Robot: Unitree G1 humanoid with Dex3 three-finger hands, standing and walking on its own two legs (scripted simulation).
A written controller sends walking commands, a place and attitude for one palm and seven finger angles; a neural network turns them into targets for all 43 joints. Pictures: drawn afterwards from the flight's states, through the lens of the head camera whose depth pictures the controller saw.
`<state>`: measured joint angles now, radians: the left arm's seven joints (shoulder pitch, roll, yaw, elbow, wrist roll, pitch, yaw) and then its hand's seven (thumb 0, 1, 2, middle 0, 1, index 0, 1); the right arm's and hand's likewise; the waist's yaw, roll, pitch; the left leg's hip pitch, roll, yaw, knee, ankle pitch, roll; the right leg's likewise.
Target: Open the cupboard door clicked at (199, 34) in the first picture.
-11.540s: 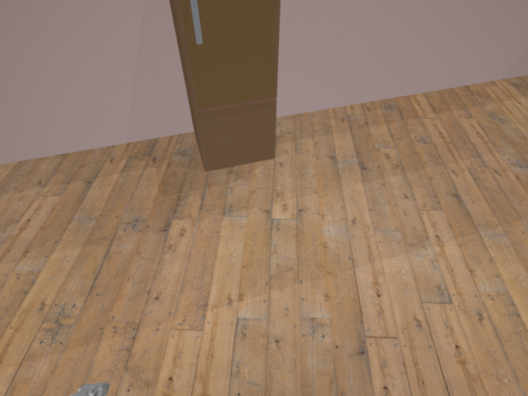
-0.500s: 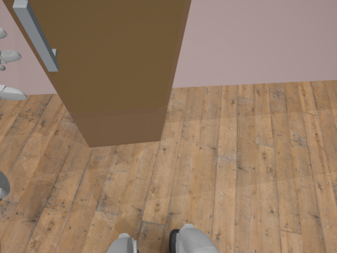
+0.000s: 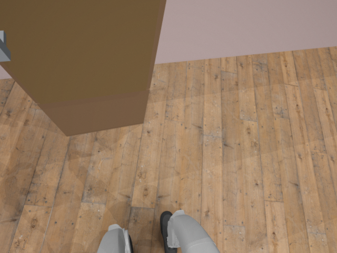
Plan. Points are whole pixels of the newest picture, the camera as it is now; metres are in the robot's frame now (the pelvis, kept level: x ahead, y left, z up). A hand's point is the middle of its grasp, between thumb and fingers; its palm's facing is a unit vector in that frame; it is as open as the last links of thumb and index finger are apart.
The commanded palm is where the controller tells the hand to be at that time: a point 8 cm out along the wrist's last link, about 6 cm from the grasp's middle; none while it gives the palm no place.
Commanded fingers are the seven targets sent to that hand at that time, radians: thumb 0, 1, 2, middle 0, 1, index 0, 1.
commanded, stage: move the hooked fingers beside the handle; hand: left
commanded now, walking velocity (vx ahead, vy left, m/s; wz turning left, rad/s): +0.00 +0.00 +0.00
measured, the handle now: out of the picture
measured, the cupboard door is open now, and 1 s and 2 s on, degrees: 0 0 0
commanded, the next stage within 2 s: slide the fingers in behind the handle in 1.40 s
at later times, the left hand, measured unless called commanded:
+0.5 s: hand out of the picture +0.50 +0.33 +0.11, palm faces +0.12 -0.99 +0.00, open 14.0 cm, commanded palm +0.49 +0.37 +0.10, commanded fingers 0.00 -0.50 0.30 -0.30 -1.20 -0.30 -1.20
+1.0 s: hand out of the picture +0.53 +0.34 +0.09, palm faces +0.11 -0.99 -0.01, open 14.0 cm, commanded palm +0.52 +0.37 +0.10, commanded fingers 0.00 -0.50 0.30 -0.30 -1.20 -0.30 -1.20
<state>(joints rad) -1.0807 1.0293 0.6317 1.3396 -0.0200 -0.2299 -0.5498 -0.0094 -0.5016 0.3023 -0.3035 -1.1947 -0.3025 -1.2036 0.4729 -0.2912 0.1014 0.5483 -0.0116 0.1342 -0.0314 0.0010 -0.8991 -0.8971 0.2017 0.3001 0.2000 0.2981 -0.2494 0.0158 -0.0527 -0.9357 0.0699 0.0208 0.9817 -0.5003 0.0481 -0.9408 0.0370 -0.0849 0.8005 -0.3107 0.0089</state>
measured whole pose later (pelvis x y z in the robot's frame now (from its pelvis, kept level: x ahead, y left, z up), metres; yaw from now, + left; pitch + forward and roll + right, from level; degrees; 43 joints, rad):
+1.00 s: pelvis -0.01 +0.00 -0.01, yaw +0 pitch +27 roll -7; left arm -1.16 1.06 0.60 1.36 0.00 -0.23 -0.54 -0.01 -0.50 0.30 -0.30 -1.19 -0.30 -1.20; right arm 0.47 -0.29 0.12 0.56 -0.01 0.13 -0.03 0.00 -0.90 -0.90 0.20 0.30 0.20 0.30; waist -0.27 0.02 -0.05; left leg -1.02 0.07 -0.01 1.05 -0.51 0.05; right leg -1.01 0.04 -0.10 0.84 -0.31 0.01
